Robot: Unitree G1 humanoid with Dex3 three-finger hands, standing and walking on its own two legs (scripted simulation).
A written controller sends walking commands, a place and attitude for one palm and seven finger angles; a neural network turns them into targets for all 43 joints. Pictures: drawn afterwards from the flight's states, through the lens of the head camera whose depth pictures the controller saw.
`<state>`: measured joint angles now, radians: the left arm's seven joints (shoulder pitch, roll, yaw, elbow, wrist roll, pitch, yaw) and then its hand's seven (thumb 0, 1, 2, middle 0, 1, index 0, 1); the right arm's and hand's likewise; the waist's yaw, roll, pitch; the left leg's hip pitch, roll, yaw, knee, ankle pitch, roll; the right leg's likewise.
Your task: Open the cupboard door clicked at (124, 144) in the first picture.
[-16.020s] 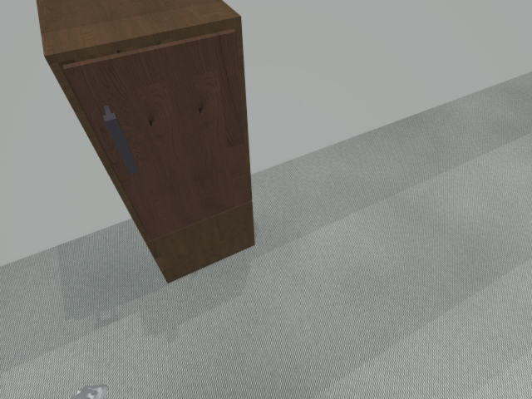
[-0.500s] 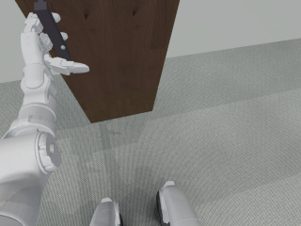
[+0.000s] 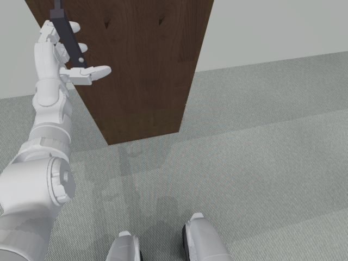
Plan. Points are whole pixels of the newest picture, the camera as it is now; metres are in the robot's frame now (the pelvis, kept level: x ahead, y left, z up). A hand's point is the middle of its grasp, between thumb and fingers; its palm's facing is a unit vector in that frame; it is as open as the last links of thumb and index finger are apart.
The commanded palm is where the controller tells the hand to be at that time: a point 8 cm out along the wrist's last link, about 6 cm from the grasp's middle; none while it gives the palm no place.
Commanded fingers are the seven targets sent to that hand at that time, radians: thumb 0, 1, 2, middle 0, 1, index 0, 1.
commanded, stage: close the thumb around the handle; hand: left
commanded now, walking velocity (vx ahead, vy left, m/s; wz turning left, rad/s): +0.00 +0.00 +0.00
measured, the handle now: (71, 39) +0.59 +0.16 +0.08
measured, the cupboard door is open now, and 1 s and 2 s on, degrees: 0 17 34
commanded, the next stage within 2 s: pull the door open along its arc in 0.42 s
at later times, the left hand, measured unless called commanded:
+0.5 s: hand (85, 60) +0.54 +0.14 +0.07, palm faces +0.10 -0.99 -0.01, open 5.9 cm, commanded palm +0.52 +0.19 +0.07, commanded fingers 0.00 0.90 0.90 -0.40 -1.35 -0.40 -1.35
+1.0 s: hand (104, 95) +0.45 +0.10 +0.07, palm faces +0.15 -0.99 +0.05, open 6.2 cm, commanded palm +0.38 +0.15 +0.07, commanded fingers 0.00 0.90 0.90 -0.40 -1.35 -0.40 -1.35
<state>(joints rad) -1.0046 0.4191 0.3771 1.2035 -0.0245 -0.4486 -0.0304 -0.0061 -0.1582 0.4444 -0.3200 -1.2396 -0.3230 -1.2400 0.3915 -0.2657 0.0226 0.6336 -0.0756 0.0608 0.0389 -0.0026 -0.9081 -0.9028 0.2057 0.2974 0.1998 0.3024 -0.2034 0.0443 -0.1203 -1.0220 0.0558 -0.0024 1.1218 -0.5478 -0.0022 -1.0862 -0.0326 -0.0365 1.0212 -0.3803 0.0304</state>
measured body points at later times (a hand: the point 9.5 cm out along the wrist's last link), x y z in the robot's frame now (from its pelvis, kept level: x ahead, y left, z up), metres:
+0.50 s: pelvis +0.00 -0.01 +0.00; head +0.15 +0.00 +0.42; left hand +0.53 +0.19 +0.07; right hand -0.02 -0.27 -0.12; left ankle -0.02 +0.11 -0.65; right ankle +0.05 -0.14 -0.65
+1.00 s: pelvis +0.02 -0.01 +0.02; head +0.13 -0.02 +0.46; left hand +0.44 +0.15 +0.07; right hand +0.07 -0.26 -0.10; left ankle -0.02 +0.12 -0.65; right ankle +0.05 -0.14 -0.65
